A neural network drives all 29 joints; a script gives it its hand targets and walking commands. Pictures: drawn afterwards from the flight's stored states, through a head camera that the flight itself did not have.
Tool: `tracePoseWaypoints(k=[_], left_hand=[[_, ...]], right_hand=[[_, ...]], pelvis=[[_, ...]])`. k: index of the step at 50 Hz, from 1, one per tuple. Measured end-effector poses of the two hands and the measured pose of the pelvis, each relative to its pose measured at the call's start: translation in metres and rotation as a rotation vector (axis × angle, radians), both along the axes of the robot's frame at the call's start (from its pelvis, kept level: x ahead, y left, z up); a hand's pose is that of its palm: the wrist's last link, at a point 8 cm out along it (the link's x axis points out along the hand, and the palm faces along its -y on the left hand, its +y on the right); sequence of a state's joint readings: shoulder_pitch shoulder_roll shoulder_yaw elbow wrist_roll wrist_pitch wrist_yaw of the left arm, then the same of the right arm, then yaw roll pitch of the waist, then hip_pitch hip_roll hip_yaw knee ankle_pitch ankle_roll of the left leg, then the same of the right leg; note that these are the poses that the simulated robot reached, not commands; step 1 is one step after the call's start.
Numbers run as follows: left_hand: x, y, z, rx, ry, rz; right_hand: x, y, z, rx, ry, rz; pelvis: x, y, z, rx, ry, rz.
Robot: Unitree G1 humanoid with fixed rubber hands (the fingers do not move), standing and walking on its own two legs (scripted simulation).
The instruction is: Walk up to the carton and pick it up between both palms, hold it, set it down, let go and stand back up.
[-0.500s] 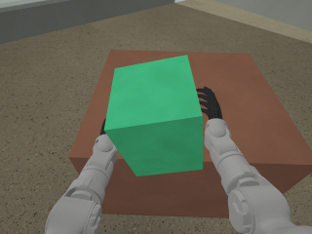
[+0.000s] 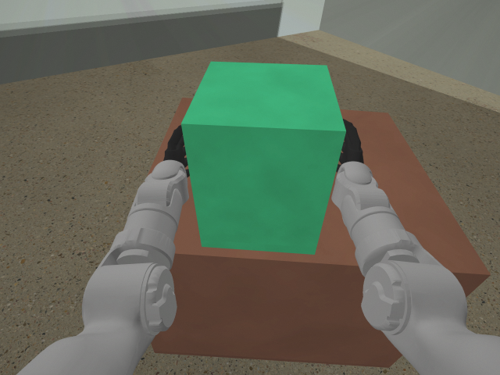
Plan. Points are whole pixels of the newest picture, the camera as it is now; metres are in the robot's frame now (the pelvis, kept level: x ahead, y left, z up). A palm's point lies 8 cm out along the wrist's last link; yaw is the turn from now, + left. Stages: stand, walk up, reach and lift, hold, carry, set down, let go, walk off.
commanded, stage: reach and lift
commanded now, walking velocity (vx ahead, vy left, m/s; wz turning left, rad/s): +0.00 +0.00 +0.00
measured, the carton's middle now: (262, 158) +0.43 +0.00 +0.16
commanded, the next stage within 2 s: hold in 1.30 s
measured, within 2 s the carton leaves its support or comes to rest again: neither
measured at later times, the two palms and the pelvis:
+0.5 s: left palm (165, 159) +0.41 +0.16 +0.17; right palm (346, 153) +0.40 -0.13 +0.20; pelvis +0.00 +0.00 +0.00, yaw +0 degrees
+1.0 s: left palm (166, 155) +0.41 +0.15 +0.18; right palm (348, 154) +0.40 -0.14 +0.20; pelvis +0.00 +0.00 +0.00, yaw +0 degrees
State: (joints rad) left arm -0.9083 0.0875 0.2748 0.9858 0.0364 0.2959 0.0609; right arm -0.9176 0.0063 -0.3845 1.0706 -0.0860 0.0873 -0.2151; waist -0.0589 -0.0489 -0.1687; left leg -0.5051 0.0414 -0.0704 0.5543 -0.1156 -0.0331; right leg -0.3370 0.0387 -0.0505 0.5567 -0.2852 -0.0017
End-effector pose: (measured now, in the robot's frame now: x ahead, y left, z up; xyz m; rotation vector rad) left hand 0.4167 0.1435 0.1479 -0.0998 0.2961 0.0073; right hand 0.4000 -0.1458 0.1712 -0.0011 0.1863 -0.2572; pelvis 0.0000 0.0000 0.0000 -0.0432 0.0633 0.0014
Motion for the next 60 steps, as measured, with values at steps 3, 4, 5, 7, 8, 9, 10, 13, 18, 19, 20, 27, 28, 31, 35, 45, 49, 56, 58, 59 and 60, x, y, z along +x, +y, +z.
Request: tracePoseWaypoints(k=[3,4,5,7,8,9,10,13,18,19,20,27,28,31,35,45,49,56,58,59,60], left_hand=[[0.002,0.000,-0.002,0.016,0.006,-0.005],[0.003,0.001,-0.002,0.025,0.003,-0.005],[0.003,0.002,-0.001,0.035,-0.002,-0.006],[0.004,0.004,0.003,0.057,-0.016,-0.005],[0.004,0.005,0.005,0.068,-0.025,-0.005],[0.004,0.006,0.007,0.074,-0.035,-0.002],[0.003,0.007,0.010,0.075,-0.041,0.000],[0.001,0.009,0.013,0.060,-0.035,0.007],[-0.004,0.011,0.014,0.057,-0.002,0.007],[-0.005,0.011,0.014,0.061,0.001,0.006],[-0.006,0.012,0.016,0.066,0.001,0.005],[-0.013,0.014,0.027,0.079,-0.024,0.008],[-0.014,0.014,0.027,0.078,-0.021,0.009],[-0.017,0.015,0.026,0.067,-0.008,0.013],[-0.018,0.015,0.025,0.064,0.000,0.015],[-0.013,0.013,0.029,0.076,-0.001,0.015],[-0.010,0.011,0.031,0.088,-0.004,0.013],[-0.005,0.008,0.040,0.092,-0.028,0.016],[-0.005,0.008,0.041,0.083,-0.023,0.019],[-0.005,0.009,0.041,0.082,-0.021,0.020],[-0.005,0.009,0.042,0.084,-0.019,0.021]], right_hand=[[0.003,0.001,-0.001,-0.004,0.009,0.001],[0.004,0.001,0.000,-0.010,0.008,0.003],[0.005,0.002,0.002,-0.017,0.006,0.007],[0.007,0.005,0.008,-0.035,-0.004,0.017],[0.008,0.006,0.011,-0.041,-0.012,0.021],[0.009,0.007,0.014,-0.046,-0.019,0.025],[0.009,0.008,0.017,-0.050,-0.026,0.029],[0.008,0.010,0.020,-0.055,-0.020,0.032],[0.004,0.011,0.019,-0.047,0.011,0.032],[0.003,0.012,0.019,-0.045,0.014,0.032],[0.002,0.012,0.020,-0.043,0.014,0.032],[-0.005,0.014,0.029,-0.030,-0.011,0.032],[-0.006,0.014,0.028,-0.028,-0.009,0.032],[-0.009,0.014,0.026,-0.026,0.003,0.033],[-0.010,0.015,0.024,-0.023,0.010,0.033],[-0.006,0.013,0.023,-0.017,0.012,0.032],[-0.003,0.011,0.024,-0.014,0.009,0.032],[0.002,0.008,0.032,0.001,-0.016,0.031],[0.002,0.008,0.032,0.008,-0.013,0.032],[0.003,0.008,0.033,0.009,-0.010,0.034],[0.003,0.008,0.033,0.011,-0.008,0.035]], pelvis=[[0.001,0.001,0.000,-0.001,0.002,0.000],[0.002,0.001,0.000,-0.001,0.003,0.000],[0.003,0.001,0.000,-0.001,0.003,0.000],[0.004,0.001,0.001,-0.001,0.005,0.000],[0.004,0.001,0.001,-0.001,0.005,0.000],[0.004,0.001,0.001,-0.001,0.005,0.000],[0.004,0.001,0.001,-0.001,0.002,0.001],[0.004,0.001,0.001,-0.002,-0.017,0.002],[0.004,0.003,0.002,-0.002,-0.040,0.004],[0.003,0.003,0.002,-0.002,-0.042,0.004],[0.003,0.003,0.002,-0.002,-0.044,0.004],[-0.002,0.005,0.001,-0.005,-0.054,0.004],[-0.003,0.005,0.001,-0.005,-0.055,0.004],[-0.005,0.006,0.001,-0.006,-0.058,0.004],[-0.006,0.007,0.001,-0.007,-0.059,0.004],[-0.003,0.005,0.001,-0.005,-0.055,0.004],[-0.001,0.004,0.002,-0.004,-0.052,0.004],[0.003,0.003,0.002,-0.002,-0.047,0.004],[0.004,0.002,0.002,-0.001,-0.047,0.004],[0.004,0.002,0.002,-0.001,-0.046,0.004],[0.004,0.002,0.002,-0.001,-0.046,0.004]])
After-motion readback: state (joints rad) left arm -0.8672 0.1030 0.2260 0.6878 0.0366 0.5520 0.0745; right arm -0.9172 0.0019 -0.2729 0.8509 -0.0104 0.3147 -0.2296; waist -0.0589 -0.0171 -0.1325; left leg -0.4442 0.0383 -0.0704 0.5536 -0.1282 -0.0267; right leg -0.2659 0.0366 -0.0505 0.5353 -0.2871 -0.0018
